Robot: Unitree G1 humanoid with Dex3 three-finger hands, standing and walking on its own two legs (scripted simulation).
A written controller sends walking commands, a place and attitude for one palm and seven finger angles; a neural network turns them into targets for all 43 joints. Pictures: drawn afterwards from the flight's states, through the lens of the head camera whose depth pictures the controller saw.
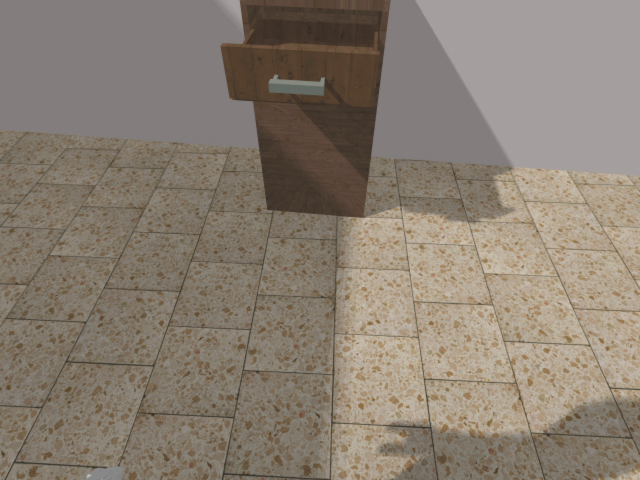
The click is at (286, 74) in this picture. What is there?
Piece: drawer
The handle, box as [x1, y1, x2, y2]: [268, 75, 324, 95]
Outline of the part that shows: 268,83 269,91 272,92 323,95 324,91 324,78 322,77 319,82 282,80 279,79 277,75 274,75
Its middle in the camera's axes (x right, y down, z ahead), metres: -0.06 -0.40 +0.99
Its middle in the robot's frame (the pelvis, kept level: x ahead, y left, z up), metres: +1.01 +0.11 +0.01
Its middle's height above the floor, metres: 0.78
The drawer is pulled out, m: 0.30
